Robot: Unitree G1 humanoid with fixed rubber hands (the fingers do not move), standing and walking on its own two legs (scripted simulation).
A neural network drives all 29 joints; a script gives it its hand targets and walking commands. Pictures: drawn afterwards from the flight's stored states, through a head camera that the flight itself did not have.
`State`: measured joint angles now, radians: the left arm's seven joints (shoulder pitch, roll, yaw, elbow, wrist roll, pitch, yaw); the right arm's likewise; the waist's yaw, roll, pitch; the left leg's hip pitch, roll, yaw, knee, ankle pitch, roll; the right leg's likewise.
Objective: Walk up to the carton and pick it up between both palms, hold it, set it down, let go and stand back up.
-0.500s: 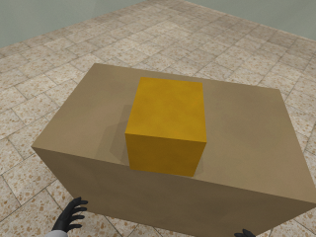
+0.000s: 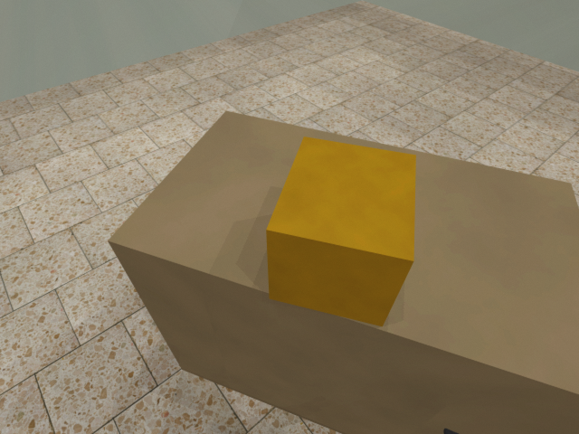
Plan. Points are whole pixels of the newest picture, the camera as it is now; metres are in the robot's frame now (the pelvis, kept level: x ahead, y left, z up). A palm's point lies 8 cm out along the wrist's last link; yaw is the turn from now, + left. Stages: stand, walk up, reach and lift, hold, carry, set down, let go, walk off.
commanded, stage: stand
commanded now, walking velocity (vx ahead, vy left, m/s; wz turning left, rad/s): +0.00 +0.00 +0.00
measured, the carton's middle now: (341, 227) +0.45 -0.06 +0.03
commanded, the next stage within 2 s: none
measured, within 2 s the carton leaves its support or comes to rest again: neither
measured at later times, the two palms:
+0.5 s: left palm out of the picture +0.06 +0.25 -0.11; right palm out of the picture +0.11 -0.25 -0.10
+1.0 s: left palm out of the picture +0.05 +0.24 -0.12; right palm out of the picture +0.12 -0.25 -0.11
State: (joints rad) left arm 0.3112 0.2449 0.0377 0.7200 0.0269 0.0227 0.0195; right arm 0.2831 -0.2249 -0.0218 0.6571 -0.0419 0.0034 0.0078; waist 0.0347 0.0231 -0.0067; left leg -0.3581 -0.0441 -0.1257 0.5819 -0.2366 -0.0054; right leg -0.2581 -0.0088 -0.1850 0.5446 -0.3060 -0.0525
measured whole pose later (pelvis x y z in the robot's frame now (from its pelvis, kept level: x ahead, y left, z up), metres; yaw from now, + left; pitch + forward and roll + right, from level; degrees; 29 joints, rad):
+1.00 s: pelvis +0.01 -0.02 +0.00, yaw +4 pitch -1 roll +0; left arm 0.28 0.24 0.03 0.79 0.02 0.05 0.01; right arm 0.30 -0.21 -0.01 0.67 -0.03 0.02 -0.02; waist 0.03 0.01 0.03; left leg -0.32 -0.04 -0.14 0.57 -0.24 -0.03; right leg -0.21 -0.02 -0.25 0.56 -0.35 -0.08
